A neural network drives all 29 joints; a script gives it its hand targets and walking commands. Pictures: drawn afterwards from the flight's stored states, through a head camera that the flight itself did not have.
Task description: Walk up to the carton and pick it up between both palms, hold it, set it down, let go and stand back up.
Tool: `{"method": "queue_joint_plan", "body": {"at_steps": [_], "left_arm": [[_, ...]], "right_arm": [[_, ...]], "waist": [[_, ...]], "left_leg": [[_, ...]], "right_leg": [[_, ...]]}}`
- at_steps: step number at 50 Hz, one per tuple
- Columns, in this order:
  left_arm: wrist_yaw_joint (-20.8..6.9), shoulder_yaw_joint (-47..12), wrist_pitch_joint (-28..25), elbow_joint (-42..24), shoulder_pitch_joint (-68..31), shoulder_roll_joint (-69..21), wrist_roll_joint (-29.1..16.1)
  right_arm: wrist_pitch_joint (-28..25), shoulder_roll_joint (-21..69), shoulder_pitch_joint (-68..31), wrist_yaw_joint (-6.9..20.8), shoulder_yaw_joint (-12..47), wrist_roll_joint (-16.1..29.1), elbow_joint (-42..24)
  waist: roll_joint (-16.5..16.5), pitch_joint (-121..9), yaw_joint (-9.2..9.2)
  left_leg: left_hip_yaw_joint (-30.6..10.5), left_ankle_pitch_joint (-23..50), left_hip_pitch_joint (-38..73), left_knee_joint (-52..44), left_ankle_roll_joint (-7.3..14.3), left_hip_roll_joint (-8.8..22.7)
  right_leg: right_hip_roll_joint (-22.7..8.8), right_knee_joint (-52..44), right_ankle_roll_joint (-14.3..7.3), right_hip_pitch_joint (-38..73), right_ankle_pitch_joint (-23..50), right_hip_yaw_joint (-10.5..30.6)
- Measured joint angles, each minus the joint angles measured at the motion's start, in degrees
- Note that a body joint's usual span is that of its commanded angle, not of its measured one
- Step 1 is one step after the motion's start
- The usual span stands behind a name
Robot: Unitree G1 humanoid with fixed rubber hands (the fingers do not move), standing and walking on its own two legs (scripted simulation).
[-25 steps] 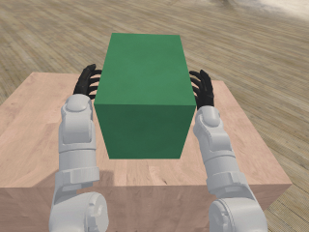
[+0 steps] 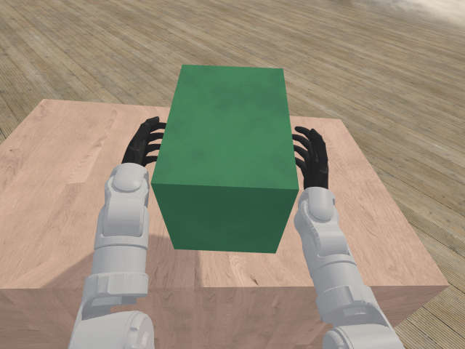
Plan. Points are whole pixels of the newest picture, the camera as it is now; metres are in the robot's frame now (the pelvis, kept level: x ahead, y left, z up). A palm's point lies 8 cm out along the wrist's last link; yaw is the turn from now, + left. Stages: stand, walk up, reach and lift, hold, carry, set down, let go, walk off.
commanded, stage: set down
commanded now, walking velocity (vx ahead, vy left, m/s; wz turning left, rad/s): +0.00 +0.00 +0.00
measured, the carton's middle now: (228, 158) +0.45 -0.03 +0.12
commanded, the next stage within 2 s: none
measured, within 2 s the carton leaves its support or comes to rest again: neither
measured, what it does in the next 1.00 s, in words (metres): stands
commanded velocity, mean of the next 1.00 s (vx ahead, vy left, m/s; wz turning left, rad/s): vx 0.00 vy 0.00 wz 0.00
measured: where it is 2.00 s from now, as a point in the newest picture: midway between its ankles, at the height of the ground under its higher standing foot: outside the picture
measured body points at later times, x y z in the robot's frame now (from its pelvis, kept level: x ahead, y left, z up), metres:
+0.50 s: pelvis +0.00 +0.00 +0.00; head -0.02 +0.04 +0.45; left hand +0.42 +0.13 +0.14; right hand +0.37 -0.17 +0.15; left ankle +0.01 +0.10 -0.75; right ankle -0.02 -0.12 -0.75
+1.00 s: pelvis +0.00 +0.01 +0.00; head +0.01 +0.05 +0.45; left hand +0.44 +0.12 +0.12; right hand +0.37 -0.16 +0.12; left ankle +0.01 +0.10 -0.75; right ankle -0.02 -0.12 -0.75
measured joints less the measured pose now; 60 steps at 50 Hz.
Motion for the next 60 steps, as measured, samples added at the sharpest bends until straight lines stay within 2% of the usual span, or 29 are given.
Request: {"method": "queue_joint_plan", "body": {"at_steps": [6, 14, 24, 40, 50, 60], "left_arm": [[-1.0, 2.04, 0.53, 4.58, -3.07, -0.35, 1.81], [-0.2, 1.95, -4.0, 10.94, -4.69, 0.87, -0.03], [-0.62, 4.06, -7.79, 20.78, -9.41, 2.22, 0.29], [-1.12, 3.8, -12.28, 26.34, -9.8, 3.96, -0.91], [-1.53, 5.32, -13.67, 32.57, -13.65, 5.17, -0.1], [-1.4, 6.55, -16.42, 38.12, -16.17, 5.83, 0.4]], "right_arm": [[0.81, 0.55, -1.86, 0.5, -2.26, -1.0, 3.1], [-2.15, 2.37, -2.45, 1.36, -6.48, -4.53, 5.67], [-3.35, 4.06, -4.98, 1.46, -11.53, -8.08, 10.01], [-6.4, 5.93, -4.09, 0.67, -13.49, -9.5, 11.85], [-6.6, 6.98, -6.06, 0.24, -16.75, -11.6, 14.3], [-7.86, 8.59, -7.03, 0.74, -21.55, -15.13, 15.69]], "waist": [[0.04, 1.21, 0.38], [0.58, 0.19, 1.08], [0.27, -0.95, 0.74], [0.42, -1.36, 0.58], [0.33, -1.25, 0.05], [0.35, -2.0, 0.45]], "left_leg": [[0.74, 0.93, 0.09, -1.0, 0.37, -0.29], [0.94, 1.76, -2.57, -1.35, 0.47, -0.28], [1.18, 1.78, -2.77, -2.03, 0.36, -0.23], [1.61, 0.65, -4.67, -1.03, 0.45, -0.05], [1.99, 0.86, -5.29, -1.05, 0.85, -0.24], [2.82, 1.44, -7.52, -1.38, 1.12, -0.26]], "right_leg": [[-0.35, 0.01, 0.26, -0.62, 0.64, 0.61], [-0.36, -0.34, 0.25, -3.31, 1.53, 0.64], [-0.33, -0.55, 0.18, -3.8, 1.34, 0.67], [-0.24, -1.05, 0.42, -5.13, 1.18, 0.83], [-0.48, -1.09, 0.71, -5.85, 1.56, 1.07], [-0.57, -1.17, 0.87, -8.48, 2.32, 1.73]]}}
